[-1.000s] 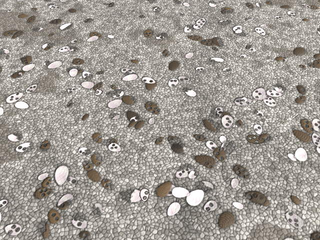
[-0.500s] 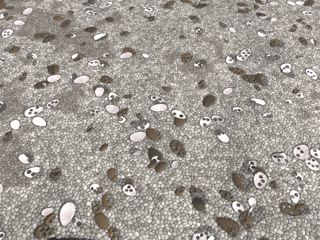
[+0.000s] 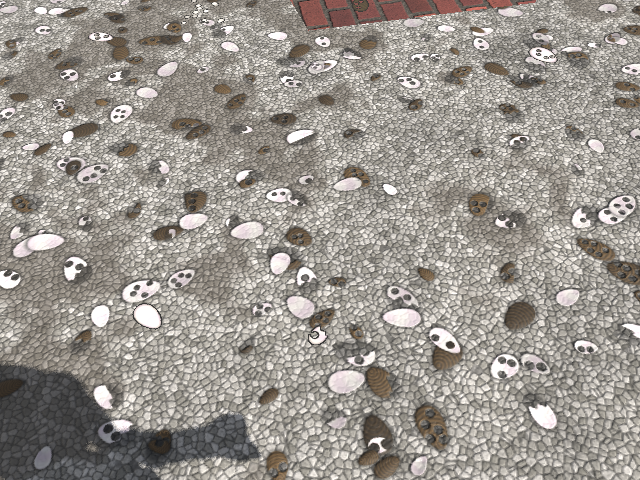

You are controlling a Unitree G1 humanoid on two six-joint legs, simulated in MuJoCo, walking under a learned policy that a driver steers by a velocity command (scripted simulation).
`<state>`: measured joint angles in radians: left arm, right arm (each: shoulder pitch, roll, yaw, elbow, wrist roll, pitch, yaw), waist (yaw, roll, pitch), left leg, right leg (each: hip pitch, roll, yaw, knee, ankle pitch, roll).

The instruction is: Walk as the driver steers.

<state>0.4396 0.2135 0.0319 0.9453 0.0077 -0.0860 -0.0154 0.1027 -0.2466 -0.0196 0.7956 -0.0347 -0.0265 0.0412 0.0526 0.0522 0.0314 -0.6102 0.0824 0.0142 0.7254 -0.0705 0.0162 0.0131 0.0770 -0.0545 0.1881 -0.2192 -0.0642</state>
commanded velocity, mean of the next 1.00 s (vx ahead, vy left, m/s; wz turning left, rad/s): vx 0.50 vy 0.00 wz -0.25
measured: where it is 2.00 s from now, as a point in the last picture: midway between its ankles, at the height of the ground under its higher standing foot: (441, 265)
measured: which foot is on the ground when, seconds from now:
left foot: up 0.00-0.12, down 0.14-0.74, up 0.76-1.00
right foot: down 0.00-0.14, up 0.16-0.70, down 0.72-1.00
